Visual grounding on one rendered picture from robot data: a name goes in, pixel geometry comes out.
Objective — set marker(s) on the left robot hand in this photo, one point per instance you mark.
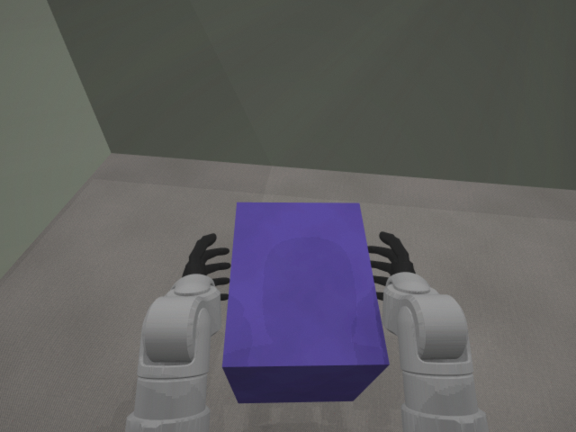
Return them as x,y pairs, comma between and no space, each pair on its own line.
200,255

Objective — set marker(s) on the right robot hand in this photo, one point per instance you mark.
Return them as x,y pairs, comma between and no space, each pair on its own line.
397,254

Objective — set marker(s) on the robot right forearm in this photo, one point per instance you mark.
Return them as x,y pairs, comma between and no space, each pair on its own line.
435,356

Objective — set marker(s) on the carton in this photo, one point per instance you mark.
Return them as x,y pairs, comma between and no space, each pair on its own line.
303,321

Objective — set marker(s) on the robot left forearm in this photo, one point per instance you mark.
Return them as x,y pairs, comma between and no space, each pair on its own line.
174,358

